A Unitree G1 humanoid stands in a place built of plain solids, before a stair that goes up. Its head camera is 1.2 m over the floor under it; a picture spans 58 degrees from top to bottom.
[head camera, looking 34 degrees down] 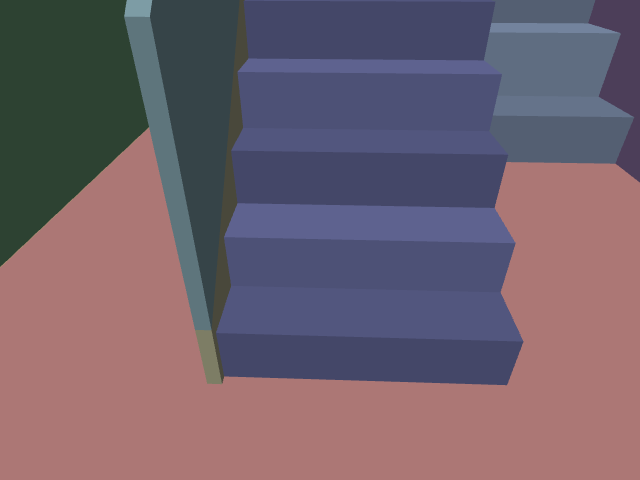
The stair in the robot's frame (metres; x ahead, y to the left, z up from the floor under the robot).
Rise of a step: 0.21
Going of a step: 0.23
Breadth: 0.95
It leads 2 degrees to the right of straight ahead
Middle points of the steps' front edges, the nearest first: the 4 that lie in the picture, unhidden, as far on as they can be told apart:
0.94 -0.15 0.21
1.16 -0.16 0.42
1.39 -0.16 0.62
1.62 -0.17 0.83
